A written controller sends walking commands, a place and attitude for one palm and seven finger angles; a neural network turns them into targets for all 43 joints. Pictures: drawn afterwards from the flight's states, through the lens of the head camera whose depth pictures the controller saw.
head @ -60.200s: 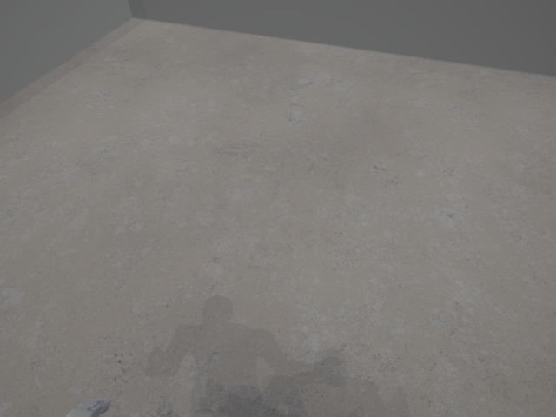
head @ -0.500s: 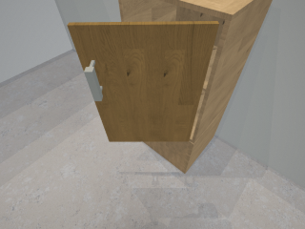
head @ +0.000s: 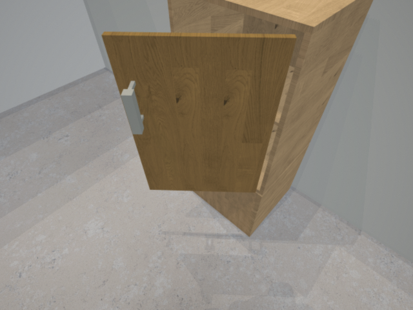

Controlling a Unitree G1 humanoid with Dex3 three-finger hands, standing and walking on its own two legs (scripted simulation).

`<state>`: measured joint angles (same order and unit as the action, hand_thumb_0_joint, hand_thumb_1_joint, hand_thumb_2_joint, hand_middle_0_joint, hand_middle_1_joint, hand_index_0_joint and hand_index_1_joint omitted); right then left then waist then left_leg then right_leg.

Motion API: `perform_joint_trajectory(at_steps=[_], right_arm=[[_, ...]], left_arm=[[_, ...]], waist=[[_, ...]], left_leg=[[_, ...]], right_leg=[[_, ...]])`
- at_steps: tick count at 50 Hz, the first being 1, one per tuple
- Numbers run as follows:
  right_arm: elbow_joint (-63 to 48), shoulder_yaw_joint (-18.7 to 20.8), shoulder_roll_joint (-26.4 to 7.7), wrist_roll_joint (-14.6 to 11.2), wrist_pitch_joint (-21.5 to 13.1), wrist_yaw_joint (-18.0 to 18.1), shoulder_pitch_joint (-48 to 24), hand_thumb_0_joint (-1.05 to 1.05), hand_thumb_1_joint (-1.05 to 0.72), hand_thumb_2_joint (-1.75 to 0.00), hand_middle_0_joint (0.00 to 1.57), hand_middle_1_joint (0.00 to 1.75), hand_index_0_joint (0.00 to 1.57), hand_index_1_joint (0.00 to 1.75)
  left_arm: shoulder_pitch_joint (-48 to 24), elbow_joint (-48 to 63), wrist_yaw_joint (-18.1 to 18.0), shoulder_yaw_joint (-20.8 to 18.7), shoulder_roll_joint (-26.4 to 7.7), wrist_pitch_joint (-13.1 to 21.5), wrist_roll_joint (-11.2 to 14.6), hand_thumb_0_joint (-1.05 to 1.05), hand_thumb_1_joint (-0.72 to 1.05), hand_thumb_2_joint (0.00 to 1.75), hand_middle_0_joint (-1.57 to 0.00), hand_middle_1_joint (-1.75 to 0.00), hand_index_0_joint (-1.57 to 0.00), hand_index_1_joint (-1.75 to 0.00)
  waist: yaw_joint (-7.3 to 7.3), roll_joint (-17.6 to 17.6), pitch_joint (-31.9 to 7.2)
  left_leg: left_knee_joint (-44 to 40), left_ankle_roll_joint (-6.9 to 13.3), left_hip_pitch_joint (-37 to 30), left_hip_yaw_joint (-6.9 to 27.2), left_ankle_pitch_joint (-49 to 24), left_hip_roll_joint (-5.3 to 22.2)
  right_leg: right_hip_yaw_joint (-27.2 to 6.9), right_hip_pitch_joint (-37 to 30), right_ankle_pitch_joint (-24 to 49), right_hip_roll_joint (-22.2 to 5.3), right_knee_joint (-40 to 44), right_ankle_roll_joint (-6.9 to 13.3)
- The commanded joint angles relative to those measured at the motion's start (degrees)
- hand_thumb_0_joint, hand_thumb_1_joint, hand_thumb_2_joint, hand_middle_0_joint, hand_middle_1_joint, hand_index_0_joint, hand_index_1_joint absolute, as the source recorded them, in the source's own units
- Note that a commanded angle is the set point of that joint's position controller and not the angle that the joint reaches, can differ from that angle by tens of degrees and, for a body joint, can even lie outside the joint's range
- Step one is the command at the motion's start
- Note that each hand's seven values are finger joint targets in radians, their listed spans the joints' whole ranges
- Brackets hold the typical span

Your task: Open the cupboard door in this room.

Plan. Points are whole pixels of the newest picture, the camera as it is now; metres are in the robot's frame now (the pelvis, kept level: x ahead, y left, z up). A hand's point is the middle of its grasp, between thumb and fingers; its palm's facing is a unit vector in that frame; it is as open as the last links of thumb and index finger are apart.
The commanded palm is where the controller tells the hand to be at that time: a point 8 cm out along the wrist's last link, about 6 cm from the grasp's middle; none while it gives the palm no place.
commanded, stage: come to a stop and stand still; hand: left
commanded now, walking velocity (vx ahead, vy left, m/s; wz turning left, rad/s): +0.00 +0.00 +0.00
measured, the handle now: (135, 107) +0.56 +0.21 +0.08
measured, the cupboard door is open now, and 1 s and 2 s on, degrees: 41 41 41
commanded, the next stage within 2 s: look again from close up in 0.84 s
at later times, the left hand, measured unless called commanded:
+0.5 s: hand out of the picture +0.03 +0.25 -0.16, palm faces +0.00 -0.97 -0.26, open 7.4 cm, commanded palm none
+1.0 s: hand out of the picture -0.04 +0.23 -0.18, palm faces +0.00 -0.99 -0.17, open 7.4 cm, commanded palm none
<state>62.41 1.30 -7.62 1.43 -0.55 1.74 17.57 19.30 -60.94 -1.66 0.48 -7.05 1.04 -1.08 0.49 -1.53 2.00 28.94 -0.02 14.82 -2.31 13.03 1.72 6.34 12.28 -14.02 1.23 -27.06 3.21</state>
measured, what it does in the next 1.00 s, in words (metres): shifts its weight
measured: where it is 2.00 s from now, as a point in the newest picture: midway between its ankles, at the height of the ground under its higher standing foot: outside the picture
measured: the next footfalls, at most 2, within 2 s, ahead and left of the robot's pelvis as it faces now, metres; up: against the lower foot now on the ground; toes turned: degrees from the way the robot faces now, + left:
none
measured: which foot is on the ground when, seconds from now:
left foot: down 0.00-1.00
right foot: down 0.00-1.00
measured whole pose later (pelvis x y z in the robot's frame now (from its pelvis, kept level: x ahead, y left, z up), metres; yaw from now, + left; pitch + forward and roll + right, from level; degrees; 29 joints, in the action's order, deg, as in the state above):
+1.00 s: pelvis -0.02 +0.07 +0.00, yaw -1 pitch -2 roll +0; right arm 63.9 0.7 -9.1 0.5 -0.3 0.7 14.4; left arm 20.2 -62.6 -1.9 0.6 -8.7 -0.1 -1.6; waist -0.5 1.0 1.4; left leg 22.4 5.3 12.7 -5.7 8.7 -3.3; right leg 3.0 12.0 -9.7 -3.6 -23.4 -2.3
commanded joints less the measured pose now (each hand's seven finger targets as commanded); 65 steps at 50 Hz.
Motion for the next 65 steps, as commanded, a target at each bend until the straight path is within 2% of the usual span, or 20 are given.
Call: perform_joint_trajectory(at_steps=[1,2,4,5,8,10,16,19,20,28,33,36,39,40,51,56,61,65], right_arm=[[-5.25,1.53,-5.83,-0.01,-0.53,-0.13,2.32,0.0,-0.9,-0.9,0.2,0.3,0.2,0.3],[-5.5,1.76,-6.71,-0.08,-0.43,-0.18,2.48,0.0,-0.9,-0.9,0.2,0.3,0.2,0.3],[-5.67,1.77,-7.33,-0.17,-0.65,-0.21,2.7,0.0,-0.9,-0.9,0.2,0.3,0.2,0.3],[-5.5,1.25,-6.76,-0.13,-0.76,-0.34,2.29,0.0,-0.9,-0.9,0.2,0.3,0.2,0.3],[-6.41,1.44,-9.71,-0.26,-1.49,-0.18,0.1,0.0,-0.9,-0.9,0.2,0.3,0.2,0.3],[-6.71,1.13,-10.37,-0.27,-1.84,-0.2,-1.24,0.0,-0.9,-0.9,0.2,0.3,0.2,0.3],[-7.05,1.0,-12.74,-0.13,-1.37,-0.6,-3.46,0.0,-0.9,-0.9,0.2,0.3,0.2,0.3],[-7.12,1.3,-14.2,-0.07,-1.28,-0.8,-4.35,0.0,-0.9,-0.9,0.2,0.3,0.2,0.3],[-7.05,1.09,-13.87,-0.1,-1.34,-0.88,-4.18,0.0,-0.9,-0.9,0.2,0.3,0.2,0.3],[-5.76,1.06,-14.57,-0.33,-1.23,-1.09,-4.94,0.0,-0.9,-0.9,0.2,0.3,0.2,0.3],[-4.28,0.88,-13.99,-0.59,-1.22,-1.04,-4.44,0.0,-0.9,-0.9,0.2,0.3,0.2,0.3],[-3.37,0.73,-12.84,-0.72,-0.91,-1.0,-4.11,0.0,-0.9,-0.9,0.2,0.3,0.2,0.3],[-2.58,0.73,-12.29,-0.8,-0.72,-0.93,-3.37,0.0,-0.9,-0.9,0.2,0.3,0.2,0.3],[-2.41,0.6,-11.36,-0.9,-0.65,-0.93,-3.01,0.0,-0.9,-0.9,0.2,0.3,0.2,0.3],[-0.48,0.54,-7.69,-1.16,-0.63,-0.64,-0.6,0.0,-0.9,-0.9,0.2,0.3,0.2,0.3],[0.21,0.54,-6.7,-1.16,-0.74,-0.48,0.56,0.0,-0.9,-0.9,0.2,0.3,0.2,0.3],[0.53,0.66,-6.18,-1.14,-0.69,-0.34,1.16,0.0,-0.9,-0.9,0.2,0.3,0.2,0.3],[0.58,0.74,-5.93,-1.15,-0.59,-0.29,1.93,0.0,-0.9,-0.9,0.2,0.3,0.2,0.3]], left_arm=[[0.3,4.74,-1.23,-2.27,-9.06,1.22,-0.25,0.0,0.9,0.9,-0.2,-0.3,-0.2,-0.3],[-0.4,5.32,-1.18,-2.58,-9.72,1.04,-0.24,0.0,0.9,0.9,-0.2,-0.3,-0.2,-0.3],[-0.81,5.94,-1.14,-2.91,-10.24,0.91,-0.26,0.0,0.9,0.9,-0.2,-0.3,-0.2,-0.3],[-0.14,5.82,-1.08,-2.53,-9.85,0.89,-0.28,0.0,0.9,0.9,-0.2,-0.3,-0.2,-0.3],[-0.09,5.81,-0.87,-2.8,-11.3,0.89,-0.08,0.0,0.9,0.9,-0.2,-0.3,-0.2,-0.3],[0.49,5.56,-0.75,-2.55,-11.23,0.87,-0.09,0.0,0.9,0.9,-0.2,-0.3,-0.2,-0.3],[-1.76,6.04,-0.32,-2.32,-12.77,0.34,-0.19,0.0,0.9,0.9,-0.2,-0.3,-0.2,-0.3],[-2.5,6.16,-0.09,-2.45,-13.61,0.19,-0.32,0.0,0.9,0.9,-0.2,-0.3,-0.2,-0.3],[-2.25,6.17,-0.1,-2.33,-13.28,0.12,-0.37,0.0,0.9,0.9,-0.2,-0.3,-0.2,-0.3],[-1.59,4.73,0.01,-1.87,-13.07,-0.03,-0.45,0.0,0.9,0.9,-0.2,-0.3,-0.2,-0.3],[-0.65,3.22,-0.18,-1.46,-12.34,-0.08,-0.39,0.0,0.9,0.9,-0.2,-0.3,-0.2,-0.3],[0.42,2.34,-0.33,-1.18,-11.14,-0.3,-0.49,0.0,0.9,0.9,-0.2,-0.3,-0.2,-0.3],[1.57,1.43,-0.45,-1.04,-10.28,-0.44,-0.51,0.0,0.9,0.9,-0.2,-0.3,-0.2,-0.3],[2.31,1.25,-0.51,-0.95,-9.78,-0.53,-0.57,0.0,0.9,0.9,-0.2,-0.3,-0.2,-0.3],[5.41,-0.43,-1.0,-0.65,-6.21,-0.16,-0.43,0.0,0.9,0.9,-0.2,-0.3,-0.2,-0.3],[6.07,-0.76,-1.19,-0.75,-5.19,-0.14,-0.45,0.0,0.9,0.9,-0.2,-0.3,-0.2,-0.3],[6.59,-1.06,-1.25,-0.86,-4.36,-0.25,-0.46,0.0,0.9,0.9,-0.2,-0.3,-0.2,-0.3],[6.9,-1.03,-1.25,-0.92,-4.15,-0.34,-0.52,0.0,0.9,0.9,-0.2,-0.3,-0.2,-0.3]], waist=[[1.16,9.18,-0.28],[1.44,7.99,1.96],[1.44,4.45,2.89],[0.85,3.31,3.02],[-0.3,-0.81,2.96],[-1.2,-0.4,1.16],[-0.82,1.03,2.72],[-0.69,0.37,2.33],[-0.89,0.38,1.06],[-0.88,0.9,0.42],[-0.68,0.9,-0.22],[-0.74,1.48,1.51],[-0.66,0.47,1.95],[-0.96,1.22,1.97],[-0.65,2.07,1.62],[-0.61,2.01,2.14],[-0.79,1.1,2.91],[-0.8,1.69,3.57]], left_leg=[[3.78,1.65,0.35,2.35,0.8,1.25],[3.88,1.8,0.33,2.48,0.54,1.51],[1.32,2.04,-0.15,3.0,-0.6,2.01],[-0.75,1.94,-0.43,2.89,-0.68,2.38],[-4.95,2.77,1.7,5.78,-2.47,3.86],[-6.11,3.16,1.69,6.18,-3.94,4.64],[-10.22,2.9,3.59,7.44,5.53,4.46],[-12.41,2.92,3.77,8.57,9.53,4.86],[-12.83,3.09,3.39,8.77,9.19,5.24],[-14.8,2.88,2.49,9.31,9.67,5.55],[-15.3,2.64,0.56,9.18,7.4,5.71],[-15.95,2.49,1.32,9.04,8.86,5.63],[-17.04,2.24,1.74,9.36,10.91,5.71],[-17.16,2.43,2.02,9.41,10.84,5.78],[-14.79,2.19,-0.49,7.41,4.79,4.73],[-15.1,2.08,-0.29,7.27,4.39,4.79],[-15.86,2.11,0.6,7.74,6.62,4.97],[-16.57,2.17,1.19,8.08,8.24,5.23]], right_leg=[[-14.71,5.45,-8.01,-11.99,10.97,2.49],[-14.55,8.38,-10.84,-11.6,11.36,2.55],[-13.28,9.17,-9.67,-10.23,9.75,2.33],[-12.21,8.12,-8.05,-9.64,9.07,1.82],[-10.11,4.38,-1.95,-7.2,5.26,0.49],[-9.19,0.89,1.71,-7.1,4.82,0.01],[-9.36,1.35,-3.12,-7.22,6.14,-0.71],[-8.82,1.55,-3.92,-7.02,6.0,-0.98],[-8.1,0.27,-2.52,-6.99,5.71,-1.16],[-7.63,-0.37,-0.38,-7.42,5.73,-1.76],[-7.38,-0.66,1.36,-7.69,5.81,-2.06],[-7.31,-0.3,0.96,-7.62,6.28,-2.38],[-7.17,-0.23,0.51,-7.43,6.0,-2.62],[-6.87,-0.67,0.87,-7.44,6.05,-2.74],[-7.57,0.25,3.14,-8.02,6.95,-2.82],[-7.61,0.1,3.66,-7.85,6.64,-2.83],[-7.29,0.01,2.95,-7.57,6.49,-2.93],[-7.17,0.26,2.62,-7.27,6.23,-2.92]])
